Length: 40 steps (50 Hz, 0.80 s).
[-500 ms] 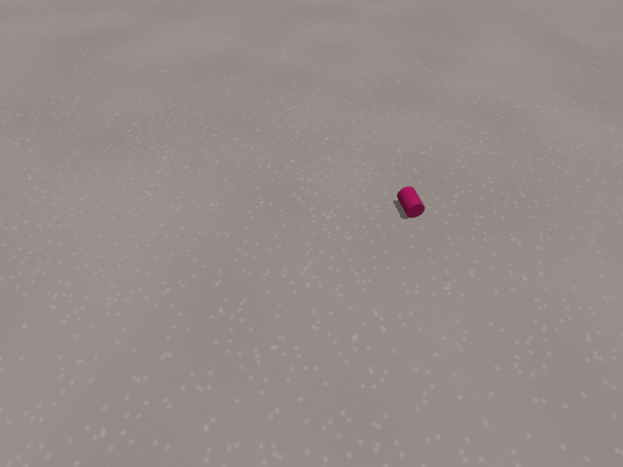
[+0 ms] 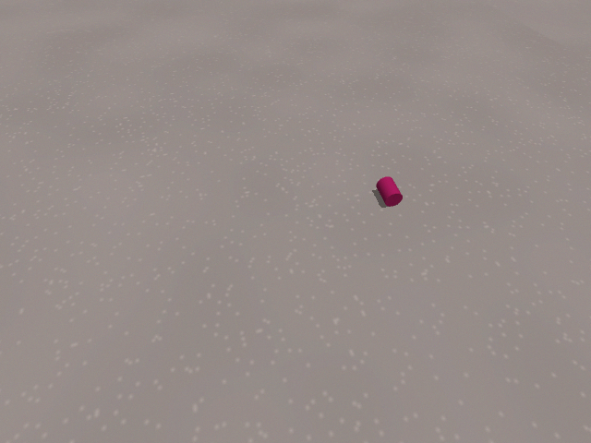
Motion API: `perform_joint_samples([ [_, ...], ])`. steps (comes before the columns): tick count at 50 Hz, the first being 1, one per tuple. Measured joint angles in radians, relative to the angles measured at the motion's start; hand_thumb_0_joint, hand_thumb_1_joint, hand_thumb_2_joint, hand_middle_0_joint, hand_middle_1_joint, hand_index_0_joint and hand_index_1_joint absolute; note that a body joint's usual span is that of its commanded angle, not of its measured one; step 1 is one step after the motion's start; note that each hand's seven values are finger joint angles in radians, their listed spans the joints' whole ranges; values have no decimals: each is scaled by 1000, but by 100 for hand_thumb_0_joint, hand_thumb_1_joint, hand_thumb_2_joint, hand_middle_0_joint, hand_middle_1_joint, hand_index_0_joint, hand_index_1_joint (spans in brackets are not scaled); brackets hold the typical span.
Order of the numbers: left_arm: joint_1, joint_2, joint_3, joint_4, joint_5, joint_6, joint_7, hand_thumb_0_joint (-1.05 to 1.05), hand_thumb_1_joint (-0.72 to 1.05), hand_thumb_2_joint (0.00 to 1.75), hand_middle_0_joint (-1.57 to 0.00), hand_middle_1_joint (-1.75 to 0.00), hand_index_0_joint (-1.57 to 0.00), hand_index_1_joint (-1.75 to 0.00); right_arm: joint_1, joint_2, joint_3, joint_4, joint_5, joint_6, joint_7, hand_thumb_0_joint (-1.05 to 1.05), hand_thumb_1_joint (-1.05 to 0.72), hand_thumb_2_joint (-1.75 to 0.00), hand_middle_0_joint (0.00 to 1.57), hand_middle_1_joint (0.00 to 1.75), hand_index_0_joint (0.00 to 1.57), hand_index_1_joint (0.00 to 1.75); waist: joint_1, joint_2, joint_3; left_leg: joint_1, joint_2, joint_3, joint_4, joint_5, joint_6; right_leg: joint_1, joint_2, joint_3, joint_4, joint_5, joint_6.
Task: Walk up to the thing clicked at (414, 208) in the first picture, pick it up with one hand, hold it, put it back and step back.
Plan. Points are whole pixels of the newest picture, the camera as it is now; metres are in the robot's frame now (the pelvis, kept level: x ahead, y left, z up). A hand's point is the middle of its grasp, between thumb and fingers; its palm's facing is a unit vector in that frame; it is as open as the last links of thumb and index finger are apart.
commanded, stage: stand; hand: left
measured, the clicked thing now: (389, 191) +1.30 -0.44 -0.74
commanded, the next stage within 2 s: walk up in 0.62 s
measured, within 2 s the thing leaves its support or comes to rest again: neither
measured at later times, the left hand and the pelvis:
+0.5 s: hand out of the picture +0.08 +0.25 -0.15, palm faces -0.03 -0.94 -0.34, open 7.4 cm; pelvis +0.00 +0.00 +0.00, yaw +0 degrees
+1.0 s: hand (158, 396) +0.23 +0.23 -0.14, palm faces -0.21 -0.84 -0.50, open 7.4 cm; pelvis +0.08 -0.06 -0.05, yaw -18 degrees
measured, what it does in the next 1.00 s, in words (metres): steps on the spot, turning right: right foot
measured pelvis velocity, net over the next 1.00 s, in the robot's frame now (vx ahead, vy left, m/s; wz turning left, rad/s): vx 0.08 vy -0.06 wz -0.32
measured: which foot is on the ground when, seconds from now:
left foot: down 0.00-0.92, up 0.94-1.00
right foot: down 0.00-0.68, up 0.70-0.90, down 0.92-1.00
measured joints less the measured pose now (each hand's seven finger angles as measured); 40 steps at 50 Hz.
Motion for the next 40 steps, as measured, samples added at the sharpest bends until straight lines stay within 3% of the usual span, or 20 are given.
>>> perform_joint_samples([
  [31, 4, 4, 0, -3, 1, -2, 3, 0, 90, 90, -20, -30, -21, -30, 7, 0, -2, 0, -1, 3, 1, 0, -90, -90, 21, 30, 20, 30, -2, 0, -4, 14, 6, 0, -16, 2, -5, 14, 6, -1, -16, 2, -4],
  [35, 96, 13, 50, -77, 20, 16, -46, 0, 90, 90, -20, -30, -21, -30, 9, -17, -55, -92, -29, -19, 50, 0, -90, -90, 21, 30, 21, 30, 12, -8, -11, -12, 10, 94, 86, -177, 38, -85, 11, 79, 147, -120, -16],
  [38, 126, 18, 68, -78, 28, 40, -66, 1, 90, 90, -20, -30, -21, -30, 21, -52, -87, -165, -33, -41, 57, 0, -90, -90, 21, 30, 21, 30, -20, 33, -10, 4, 45, 150, 69, -81, 27, -227, -13, 15, 401, -210, -14],
  [40, 132, 38, 81, -95, 24, 41, -78, 1, 90, 90, -20, -30, -21, -30, 42, -66, -102, -183, -39, -40, 54, 0, -90, -90, 21, 30, 21, 30, -26, 38, -4, 40, 55, 179, 59, -101, 11, -282, -49, 0, 482, -210, -12],
])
